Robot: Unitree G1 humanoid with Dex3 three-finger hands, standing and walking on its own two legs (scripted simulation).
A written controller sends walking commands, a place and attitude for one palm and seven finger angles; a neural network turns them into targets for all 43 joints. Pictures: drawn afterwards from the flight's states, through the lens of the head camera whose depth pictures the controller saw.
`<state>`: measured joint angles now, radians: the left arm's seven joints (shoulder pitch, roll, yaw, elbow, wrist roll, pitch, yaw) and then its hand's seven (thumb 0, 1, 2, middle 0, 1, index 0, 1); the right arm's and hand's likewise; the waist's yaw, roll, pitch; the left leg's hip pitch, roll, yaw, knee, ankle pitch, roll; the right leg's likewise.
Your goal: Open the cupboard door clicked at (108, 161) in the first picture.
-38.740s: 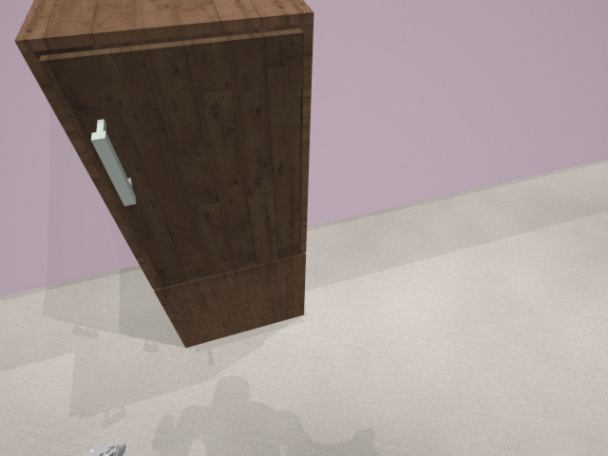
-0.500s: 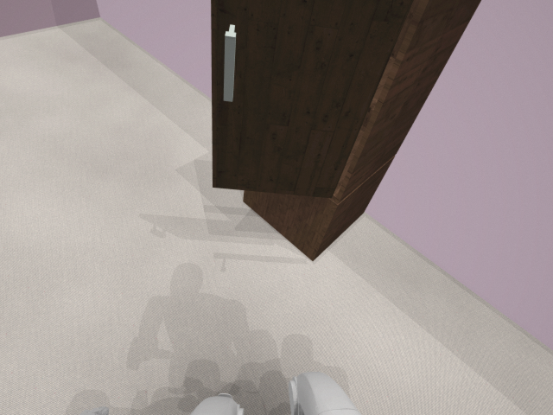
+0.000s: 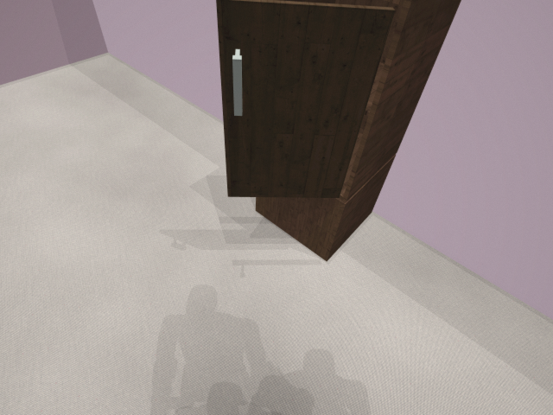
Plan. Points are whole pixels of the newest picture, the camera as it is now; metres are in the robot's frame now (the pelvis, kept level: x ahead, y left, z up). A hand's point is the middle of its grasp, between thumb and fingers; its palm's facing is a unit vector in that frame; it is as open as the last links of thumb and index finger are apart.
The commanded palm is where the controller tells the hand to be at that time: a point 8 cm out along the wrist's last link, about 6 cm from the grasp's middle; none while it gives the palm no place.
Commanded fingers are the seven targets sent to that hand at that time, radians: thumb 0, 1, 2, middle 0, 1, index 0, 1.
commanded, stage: relax the arm and regain balance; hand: left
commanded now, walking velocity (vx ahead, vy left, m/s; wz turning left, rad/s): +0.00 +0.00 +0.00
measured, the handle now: (237, 83) +0.80 +0.13 +0.07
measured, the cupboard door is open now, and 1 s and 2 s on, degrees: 44 44 44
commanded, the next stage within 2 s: come to a stop and stand still in 0.72 s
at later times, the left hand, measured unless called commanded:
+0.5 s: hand out of the picture -0.06 +0.18 -0.17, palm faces +0.05 -0.99 -0.15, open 16.2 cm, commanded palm none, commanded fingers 0.00 -0.50 0.30 -0.15 -0.30 -0.15 -0.30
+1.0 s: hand out of the picture -0.04 +0.20 -0.16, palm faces +0.00 -0.97 -0.25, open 16.4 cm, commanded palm none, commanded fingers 0.00 -0.50 0.30 -0.15 -0.30 -0.15 -0.30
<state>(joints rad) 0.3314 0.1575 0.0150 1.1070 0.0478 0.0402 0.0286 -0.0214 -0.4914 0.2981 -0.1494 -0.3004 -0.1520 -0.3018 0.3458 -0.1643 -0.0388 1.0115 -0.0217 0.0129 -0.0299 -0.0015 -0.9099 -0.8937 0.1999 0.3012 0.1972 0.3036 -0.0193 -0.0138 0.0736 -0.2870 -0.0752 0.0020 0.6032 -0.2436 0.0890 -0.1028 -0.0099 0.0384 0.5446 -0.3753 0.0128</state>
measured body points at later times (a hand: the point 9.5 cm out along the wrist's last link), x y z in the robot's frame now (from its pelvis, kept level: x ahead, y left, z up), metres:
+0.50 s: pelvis -0.02 +0.02 +0.01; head +0.00 +0.04 +0.46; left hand -0.06 +0.24 -0.16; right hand -0.03 -0.21 -0.14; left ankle +0.00 +0.08 -0.73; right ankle -0.03 -0.12 -0.73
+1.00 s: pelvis -0.01 +0.00 +0.01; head -0.01 +0.00 +0.46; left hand -0.04 +0.25 -0.14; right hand +0.02 -0.24 -0.14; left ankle +0.00 +0.08 -0.73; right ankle -0.03 -0.12 -0.73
